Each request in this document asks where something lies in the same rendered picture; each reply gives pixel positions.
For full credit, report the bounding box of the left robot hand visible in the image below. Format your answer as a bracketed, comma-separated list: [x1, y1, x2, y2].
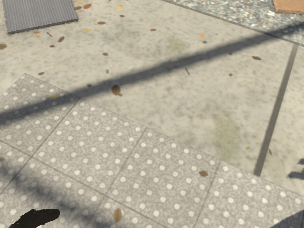
[9, 209, 60, 228]

